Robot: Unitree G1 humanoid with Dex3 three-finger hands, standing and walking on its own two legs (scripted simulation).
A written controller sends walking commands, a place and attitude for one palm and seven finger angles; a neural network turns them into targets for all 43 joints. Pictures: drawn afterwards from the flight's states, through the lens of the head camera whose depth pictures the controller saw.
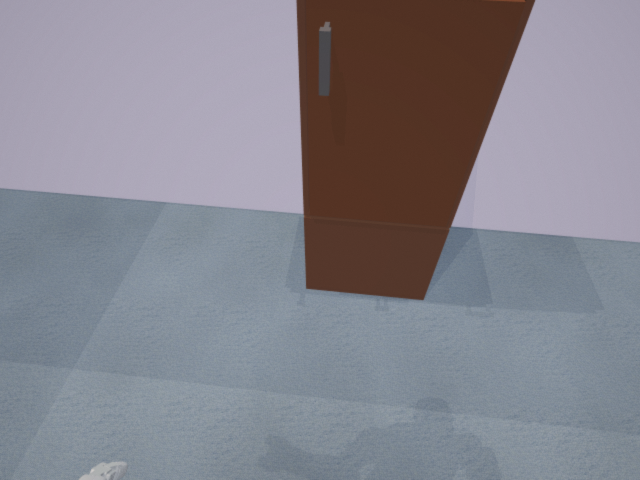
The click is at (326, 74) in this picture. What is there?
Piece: cupboard door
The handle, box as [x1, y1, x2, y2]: [319, 22, 330, 95]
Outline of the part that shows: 329,22 325,22 324,26 320,27 319,29 319,94 321,95 328,95 329,91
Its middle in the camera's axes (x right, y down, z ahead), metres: +0.01 -0.37 +0.80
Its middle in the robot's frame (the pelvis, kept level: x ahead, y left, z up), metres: +0.86 +0.03 +0.14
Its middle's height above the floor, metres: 0.91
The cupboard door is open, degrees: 0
